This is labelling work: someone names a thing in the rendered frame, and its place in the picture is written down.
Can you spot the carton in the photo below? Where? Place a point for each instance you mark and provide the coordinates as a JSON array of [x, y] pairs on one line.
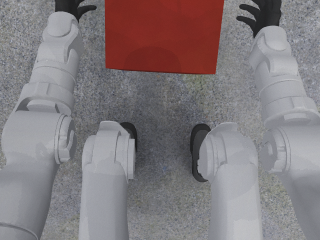
[[163, 36]]

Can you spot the left robot forearm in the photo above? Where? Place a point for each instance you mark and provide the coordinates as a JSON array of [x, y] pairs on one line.
[[55, 71]]

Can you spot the right robot forearm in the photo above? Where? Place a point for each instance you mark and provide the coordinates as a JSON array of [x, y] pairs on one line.
[[280, 87]]

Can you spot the robot left hand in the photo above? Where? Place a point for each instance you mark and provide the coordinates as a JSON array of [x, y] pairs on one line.
[[71, 6]]

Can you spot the robot right thigh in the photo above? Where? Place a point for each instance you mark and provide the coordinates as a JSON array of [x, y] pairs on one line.
[[235, 195]]

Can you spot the robot left foot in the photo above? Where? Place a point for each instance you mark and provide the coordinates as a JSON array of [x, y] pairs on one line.
[[130, 128]]

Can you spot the robot right hand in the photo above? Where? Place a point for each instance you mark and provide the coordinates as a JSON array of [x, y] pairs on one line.
[[268, 14]]

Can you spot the left robot upper arm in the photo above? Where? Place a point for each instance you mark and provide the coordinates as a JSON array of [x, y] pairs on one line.
[[35, 145]]

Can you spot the right robot upper arm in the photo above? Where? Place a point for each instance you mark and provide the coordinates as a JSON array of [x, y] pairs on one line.
[[292, 152]]

